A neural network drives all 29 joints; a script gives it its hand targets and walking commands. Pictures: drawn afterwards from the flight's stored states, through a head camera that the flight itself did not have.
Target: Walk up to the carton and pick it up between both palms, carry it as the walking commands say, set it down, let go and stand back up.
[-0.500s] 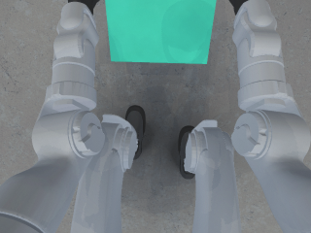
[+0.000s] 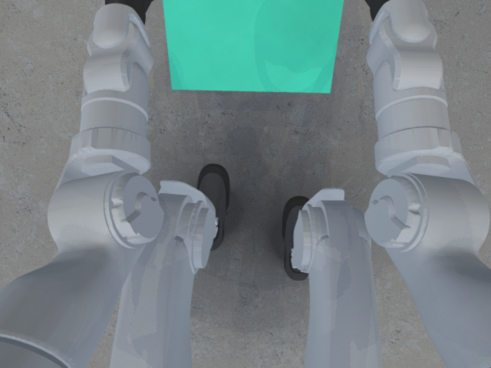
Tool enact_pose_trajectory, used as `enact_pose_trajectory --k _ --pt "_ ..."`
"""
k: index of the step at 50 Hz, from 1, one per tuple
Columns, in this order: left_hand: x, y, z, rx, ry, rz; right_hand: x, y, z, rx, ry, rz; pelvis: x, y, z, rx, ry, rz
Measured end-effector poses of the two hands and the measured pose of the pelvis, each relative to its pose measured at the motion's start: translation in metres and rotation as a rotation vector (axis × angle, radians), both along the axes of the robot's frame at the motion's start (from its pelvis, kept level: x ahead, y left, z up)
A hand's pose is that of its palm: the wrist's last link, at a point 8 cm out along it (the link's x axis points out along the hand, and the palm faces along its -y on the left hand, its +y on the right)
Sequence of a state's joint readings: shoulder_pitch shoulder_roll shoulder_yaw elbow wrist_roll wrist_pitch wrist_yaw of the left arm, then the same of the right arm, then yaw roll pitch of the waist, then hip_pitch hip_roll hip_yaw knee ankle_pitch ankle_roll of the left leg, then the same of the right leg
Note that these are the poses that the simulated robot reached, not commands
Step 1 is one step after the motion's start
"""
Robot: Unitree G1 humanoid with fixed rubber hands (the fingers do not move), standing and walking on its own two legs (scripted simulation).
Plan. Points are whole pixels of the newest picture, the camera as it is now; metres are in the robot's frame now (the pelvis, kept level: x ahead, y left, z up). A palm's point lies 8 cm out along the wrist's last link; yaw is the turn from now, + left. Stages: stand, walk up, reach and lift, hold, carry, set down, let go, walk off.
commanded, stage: set down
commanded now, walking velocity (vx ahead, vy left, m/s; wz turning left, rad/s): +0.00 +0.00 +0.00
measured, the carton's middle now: (253, 8) +0.56 +0.01 -0.29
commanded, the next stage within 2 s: none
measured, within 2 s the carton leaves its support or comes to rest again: rests again in 0.88 s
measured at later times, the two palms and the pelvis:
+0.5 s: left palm (133, 5) +0.53 +0.16 -0.19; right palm (381, 2) +0.54 -0.15 -0.20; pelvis +0.00 +0.00 -0.01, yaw +0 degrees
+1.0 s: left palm (131, 40) +0.50 +0.18 -0.24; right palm (368, 38) +0.51 -0.16 -0.25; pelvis -0.01 +0.00 -0.03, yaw +0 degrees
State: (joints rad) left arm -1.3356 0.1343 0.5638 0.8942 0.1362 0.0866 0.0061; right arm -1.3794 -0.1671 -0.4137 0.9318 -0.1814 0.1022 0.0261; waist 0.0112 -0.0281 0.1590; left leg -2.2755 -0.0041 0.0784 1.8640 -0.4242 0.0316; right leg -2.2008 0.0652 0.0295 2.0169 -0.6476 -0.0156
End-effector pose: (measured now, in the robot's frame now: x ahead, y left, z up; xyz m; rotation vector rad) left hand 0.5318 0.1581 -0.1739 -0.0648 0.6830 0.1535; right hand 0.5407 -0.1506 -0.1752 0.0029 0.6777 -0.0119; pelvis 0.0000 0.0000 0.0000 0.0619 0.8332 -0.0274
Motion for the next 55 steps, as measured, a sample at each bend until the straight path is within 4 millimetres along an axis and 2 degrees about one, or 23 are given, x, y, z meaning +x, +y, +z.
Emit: enact_pose_trajectory --k 14,31,43,49,55 --pt "0.000 0.000 -0.016 0.009 -0.002 -0.004 -0.002 0.000 -0.018 0.001 -0.004 -0.011 0.000 -0.001 -0.010 0.002 -0.009 0.000" --pt "0.000 0.000 -0.022 0.016 0.011 -0.012 -0.002 0.000 -0.024 0.009 -0.006 -0.014 0.001 -0.002 -0.015 0.005 -0.020 -0.001" --pt "-0.023 0.004 -0.054 0.116 0.140 -0.094 -0.019 0.003 -0.052 -0.011 0.058 -0.026 -0.001 -0.002 -0.020 0.003 -0.041 -0.001" --pt "-0.029 0.020 -0.062 0.163 0.140 -0.048 -0.031 -0.004 -0.070 -0.025 0.087 -0.043 -0.005 -0.001 -0.025 0.002 -0.063 -0.002" --pt "-0.035 0.037 -0.068 0.162 0.129 0.001 -0.037 -0.023 -0.079 -0.051 0.090 -0.076 -0.011 -0.001 -0.031 0.001 -0.091 -0.002"
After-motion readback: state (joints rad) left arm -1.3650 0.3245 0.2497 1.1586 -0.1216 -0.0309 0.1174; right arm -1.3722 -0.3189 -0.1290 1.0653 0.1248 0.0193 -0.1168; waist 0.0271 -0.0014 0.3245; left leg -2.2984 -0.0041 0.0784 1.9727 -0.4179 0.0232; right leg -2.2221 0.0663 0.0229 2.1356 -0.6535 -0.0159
